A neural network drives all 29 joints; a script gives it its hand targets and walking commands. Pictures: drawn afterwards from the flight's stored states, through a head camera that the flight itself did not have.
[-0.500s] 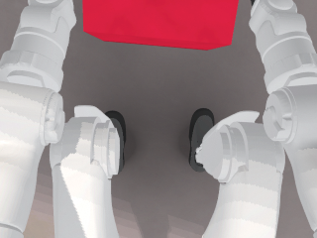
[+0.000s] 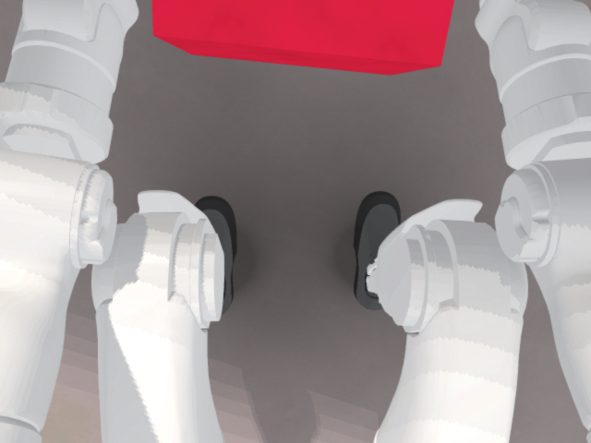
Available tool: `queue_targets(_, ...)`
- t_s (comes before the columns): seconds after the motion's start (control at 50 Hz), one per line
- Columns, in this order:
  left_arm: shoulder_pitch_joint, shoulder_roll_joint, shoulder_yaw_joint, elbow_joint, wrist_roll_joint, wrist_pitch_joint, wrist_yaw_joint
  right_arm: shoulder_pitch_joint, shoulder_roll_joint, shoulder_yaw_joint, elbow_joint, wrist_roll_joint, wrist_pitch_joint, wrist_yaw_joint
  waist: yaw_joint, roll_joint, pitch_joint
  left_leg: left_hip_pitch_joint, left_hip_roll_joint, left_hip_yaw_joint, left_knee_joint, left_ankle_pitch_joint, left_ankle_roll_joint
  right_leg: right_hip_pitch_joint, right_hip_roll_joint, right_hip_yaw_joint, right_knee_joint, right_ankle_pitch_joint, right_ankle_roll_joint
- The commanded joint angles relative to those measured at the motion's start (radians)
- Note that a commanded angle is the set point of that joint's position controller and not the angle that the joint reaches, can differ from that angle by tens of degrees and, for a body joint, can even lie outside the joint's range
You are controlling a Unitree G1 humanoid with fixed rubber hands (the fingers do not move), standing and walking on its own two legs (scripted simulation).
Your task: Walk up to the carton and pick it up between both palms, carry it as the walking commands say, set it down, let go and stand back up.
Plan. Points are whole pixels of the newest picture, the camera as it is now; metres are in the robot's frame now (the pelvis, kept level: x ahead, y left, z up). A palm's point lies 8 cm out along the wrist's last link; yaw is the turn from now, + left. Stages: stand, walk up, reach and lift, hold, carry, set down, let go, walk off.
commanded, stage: reach and lift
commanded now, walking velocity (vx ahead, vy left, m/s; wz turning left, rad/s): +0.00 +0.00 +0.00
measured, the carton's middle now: out of the picture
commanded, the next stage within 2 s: none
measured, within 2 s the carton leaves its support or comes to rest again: neither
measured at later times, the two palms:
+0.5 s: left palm out of the picture +0.55 +0.18 -0.11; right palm out of the picture +0.58 -0.17 -0.10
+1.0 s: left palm out of the picture +0.54 +0.18 -0.02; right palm out of the picture +0.55 -0.17 -0.02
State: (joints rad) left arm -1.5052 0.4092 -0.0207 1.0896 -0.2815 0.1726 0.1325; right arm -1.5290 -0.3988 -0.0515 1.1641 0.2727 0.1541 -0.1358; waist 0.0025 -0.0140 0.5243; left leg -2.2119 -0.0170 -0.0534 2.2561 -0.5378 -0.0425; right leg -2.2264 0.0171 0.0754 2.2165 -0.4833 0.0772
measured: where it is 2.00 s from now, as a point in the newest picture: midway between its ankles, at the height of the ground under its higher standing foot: (294, 272)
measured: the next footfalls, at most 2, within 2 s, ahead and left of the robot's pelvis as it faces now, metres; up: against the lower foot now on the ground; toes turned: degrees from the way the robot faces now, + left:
none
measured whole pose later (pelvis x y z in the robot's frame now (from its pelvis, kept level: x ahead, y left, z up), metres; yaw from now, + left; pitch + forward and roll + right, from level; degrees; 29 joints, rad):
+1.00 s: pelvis -0.03 -0.01 +0.07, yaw +1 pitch +24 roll +0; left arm -1.43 0.29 0.26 0.74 -0.03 0.39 0.20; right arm -1.47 -0.25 -0.36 0.80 0.02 0.33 -0.22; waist 0.01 -0.02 0.52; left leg -1.96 -0.04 -0.06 2.03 -0.48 -0.05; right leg -1.98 0.04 0.08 2.00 -0.44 0.07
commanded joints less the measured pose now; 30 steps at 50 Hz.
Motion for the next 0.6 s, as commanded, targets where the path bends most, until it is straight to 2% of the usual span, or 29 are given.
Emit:
queue_targets(0.0, -0.844, -0.917, -0.238, -0.545, -0.087, -0.038, -0.258, -0.727, 0.960, 0.241, -0.531, 0.099, -0.021, 0.261, 0.015, 0.038, -2.045, 0.837, -0.085, 0.177, -0.233, 0.344, 0.038, 0.771, 0.074, -0.222, -0.150, 0.280, -0.052)
queue_targets(0.02, -0.817, -0.918, -0.234, -0.517, -0.093, -0.029, -0.258, -0.743, 0.941, 0.243, -0.544, 0.097, -0.022, 0.257, 0.005, 0.010, -2.046, 0.841, -0.083, 0.171, -0.235, 0.332, 0.038, 0.762, 0.075, -0.225, -0.160, 0.260, -0.051)
queue_targets(0.04, -0.807, -0.932, -0.229, -0.513, -0.076, -0.017, -0.263, -0.716, 0.964, 0.215, -0.514, 0.084, -0.006, 0.264, 0.000, 0.039, -2.005, 0.812, -0.086, 0.175, -0.260, 0.278, 0.041, 0.748, 0.076, -0.227, -0.174, 0.224, -0.057)
queue_targets(0.06, -0.782, -0.938, -0.211, -0.435, -0.050, -0.008, -0.271, -0.671, 0.958, 0.181, -0.420, 0.044, 0.006, 0.272, -0.009, 0.035, -1.873, 0.736, -0.079, 0.174, -0.272, 0.203, 0.036, 0.667, 0.076, -0.230, -0.189, 0.143, -0.061)
queue_targets(0.08, -0.771, -0.946, -0.199, -0.422, -0.043, 0.000, -0.283, -0.687, 0.973, 0.192, -0.434, 0.043, 0.013, 0.282, 0.009, 0.007, -1.846, 0.716, -0.081, 0.175, -0.281, 0.183, 0.040, 0.683, 0.076, -0.224, -0.193, 0.125, -0.060)
queue_targets(0.1, -0.742, -0.953, -0.170, -0.387, -0.017, 0.011, -0.294, -0.700, 1.012, 0.206, -0.448, 0.033, 0.027, 0.290, 0.033, 0.005, -1.825, 0.689, -0.078, 0.181, -0.292, 0.145, 0.050, 0.666, 0.078, -0.222, -0.208, 0.091, -0.063)
queue_targets(0.12, -0.678, -0.969, -0.145, -0.318, 0.008, 0.028, -0.312, -0.606, 1.019, 0.162, -0.341, -0.013, 0.046, 0.304, 0.015, -0.005, -1.724, 0.611, -0.082, 0.179, -0.309, 0.077, 0.048, 0.652, 0.079, -0.223, -0.219, 0.031, -0.068)
queue_targets(0.14, -0.596, -1.000, -0.105, -0.242, 0.047, 0.041, -0.327, -0.588, 1.035, 0.151, -0.311, -0.034, 0.058, 0.319, 0.033, 0.008, -1.650, 0.577, -0.078, 0.185, -0.314, 0.049, 0.049, 0.583, 0.080, -0.218, -0.223, -0.021, -0.065)
queue_targets(0.16, -0.567, -1.008, -0.108, -0.197, 0.066, 0.058, -0.345, -0.551, 1.056, 0.161, -0.288, -0.052, 0.073, 0.330, 0.039, 0.011, -1.625, 0.557, -0.077, 0.205, -0.299, 0.046, 0.038, 0.569, 0.088, -0.204, -0.244, -0.022, -0.071)
queue_targets(0.18, -0.544, -1.034, -0.102, -0.197, 0.074, 0.069, -0.358, -0.518, 1.055, 0.146, -0.285, -0.065, 0.075, 0.345, 0.014, 0.014, -1.603, 0.560, -0.076, 0.186, -0.321, 0.042, 0.042, 0.562, 0.092, -0.223, -0.235, -0.018, -0.071)
queue_targets(0.2, -0.576, -1.030, -0.100, -0.253, 0.077, 0.068, -0.366, -0.546, 1.063, 0.161, -0.343, -0.057, 0.075, 0.346, 0.032, 0.010, -1.689, 0.545, -0.073, 0.196, -0.301, 0.086, 0.035, 0.615, 0.091, -0.198, -0.232, 0.048, -0.073)
queue_targets(0.22, -0.553, -1.062, -0.081, -0.258, 0.089, 0.068, -0.373, -0.587, 1.056, 0.161, -0.392, -0.055, 0.069, 0.351, 0.046, 0.024, -1.727, 0.569, -0.088, 0.192, -0.301, 0.136, 0.039, 0.612, 0.095, -0.207, -0.227, 0.087, -0.063)
queue_targets(0.24, -0.591, -1.077, -0.089, -0.309, 0.080, 0.064, -0.373, -0.550, 1.074, 0.150, -0.390, -0.066, 0.070, 0.353, 0.018, 0.035, -1.791, 0.596, -0.093, 0.195, -0.294, 0.178, 0.036, 0.638, 0.102, -0.212, -0.228, 0.131, -0.062)
queue_targets(0.26, -0.634, -1.090, -0.128, -0.396, 0.052, 0.050, -0.368, -0.561, 1.087, 0.165, -0.416, -0.048, 0.062, 0.350, 0.011, 0.050, -1.882, 0.644, -0.094, 0.192, -0.290, 0.236, 0.031, 0.667, 0.099, -0.215, -0.213, 0.190, -0.064)
queue_targets(0.28, -0.659, -1.082, -0.149, -0.438, 0.030, 0.049, -0.366, -0.569, 1.087, 0.177, -0.481, -0.041, 0.057, 0.342, 0.002, 0.040, -1.965, 0.683, -0.088, 0.185, -0.279, 0.292, 0.030, 0.696, 0.101, -0.209, -0.215, 0.245, -0.060)
queue_targets(0.3, -0.692, -1.110, -0.165, -0.491, 0.015, 0.044, -0.361, -0.624, 1.074, 0.197, -0.539, -0.024, 0.054, 0.338, -0.019, 0.044, -2.071, 0.711, -0.093, 0.194, -0.275, 0.309, 0.020, 0.761, 0.103, -0.214, -0.222, 0.270, -0.063)
queue_targets(0.32, -0.735, -1.075, -0.191, -0.581, -0.010, 0.039, -0.356, -0.645, 1.097, 0.220, -0.607, -0.010, 0.061, 0.328, 0.004, 0.012, -2.200, 0.772, -0.096, 0.195, -0.271, 0.358, 0.028, 0.820, 0.103, -0.207, -0.218, 0.315, -0.054)
queue_targets(0.34, -0.701, -1.086, -0.197, -0.548, -0.003, 0.051, -0.357, -0.642, 1.061, 0.213, -0.626, -0.018, 0.059, 0.324, -0.030, 0.001, -2.222, 0.766, -0.092, 0.191, -0.283, 0.358, 0.021, 0.849, 0.109, -0.220, -0.227, 0.322, -0.053)
queue_targets(0.36, -0.712, -1.083, -0.226, -0.636, -0.013, 0.053, -0.350, -0.688, 1.084, 0.260, -0.727, 0.018, 0.057, 0.314, -0.006, -0.001, -2.417, 0.845, -0.100, 0.198, -0.268, 0.428, 0.022, 0.968, 0.116, -0.209, -0.222, 0.396, -0.053)
queue_targets(0.38, -0.769, -1.041, -0.267, -0.707, -0.050, 0.047, -0.340, -0.591, 1.126, 0.259, -0.666, 0.013, 0.079, 0.305, -0.032, -0.048, -2.461, 0.853, -0.101, 0.202, -0.264, 0.482, 0.019, 1.051, 0.119, -0.214, -0.211, 0.484, -0.045)
queue_targets(0.4, -0.759, -1.041, -0.277, -0.754, -0.058, 0.042, -0.332, -0.571, 1.139, 0.268, -0.674, 0.021, 0.085, 0.297, -0.031, -0.041, -2.515, 0.871, -0.110, 0.211, -0.254, 0.510, 0.017, 1.102, 0.122, -0.205, -0.206, 0.525, -0.045)
queue_targets(0.42, -0.786, -1.035, -0.302, -0.803, -0.063, 0.039, -0.323, -0.489, 1.172, 0.255, -0.586, 0.028, 0.107, 0.297, -0.031, -0.002, -2.499, 0.909, -0.109, 0.209, -0.263, 0.526, 0.015, 1.047, 0.129, -0.208, -0.205, 0.512, -0.045)
queue_targets(0.46, -0.761, -1.024, -0.273, -0.762, -0.032, 0.044, -0.325, -0.370, 1.211, 0.213, -0.442, -0.028, 0.140, 0.319, -0.036, -0.017, -2.345, 0.873, -0.095, 0.212, -0.291, 0.435, 0.012, 0.958, 0.122, -0.212, -0.249, 0.405, -0.045)
queue_targets(0.48, -0.715, -1.011, -0.248, -0.698, 0.003, 0.055, -0.329, -0.310, 1.213, 0.194, -0.370, -0.053, 0.153, 0.329, -0.009, -0.002, -2.240, 0.808, -0.090, 0.210, -0.304, 0.386, 0.013, 0.885, 0.116, -0.202, -0.248, 0.362, -0.047)
queue_targets(0.5, -0.717, -1.029, -0.257, -0.680, 0.011, 0.059, -0.336, -0.324, 1.210, 0.210, -0.379, -0.073, 0.157, 0.331, -0.018, -0.002, -2.184, 0.741, -0.089, 0.215, -0.309, 0.317, 0.010, 0.868, 0.114, -0.198, -0.256, 0.311, -0.049)
queue_targets(0.52, -0.670, -1.016, -0.241, -0.647, 0.056, 0.073, -0.339, -0.317, 1.207, 0.198, -0.376, -0.098, 0.162, 0.344, 0.017, 0.022, -2.147, 0.761, -0.087, 0.219, -0.336, 0.301, 0.006, 0.818, 0.115, -0.206, -0.267, 0.293, -0.055)
queue_targets(0.54, -0.622, -1.020, -0.215, -0.593, 0.082, 0.086, -0.348, -0.339, 1.196, 0.203, -0.390, -0.088, 0.159, 0.348, 0.037, 0.042, -2.104, 0.749, -0.090, 0.225, -0.346, 0.277, 0.009, 0.802, 0.114, -0.205, -0.280, 0.256, -0.051)
queue_targets(0.56, -0.580, -1.050, -0.235, -0.595, 0.083, 0.093, -0.345, -0.325, 1.231, 0.237, -0.448, -0.079, 0.159, 0.354, 0.053, 0.025, -2.144, 0.773, -0.087, 0.226, -0.362, 0.292, 0.010, 0.823, 0.121, -0.208, -0.289, 0.267, -0.046)
queue_targets(0.58, -0.550, -1.063, -0.207, -0.534, 0.099, 0.107, -0.353, -0.358, 1.205, 0.218, -0.431, -0.094, 0.157, 0.359, 0.055, 0.041, -2.088, 0.738, -0.092, 0.226, -0.371, 0.247, 0.013, 0.791, 0.120, -0.210, -0.297, 0.215, -0.053)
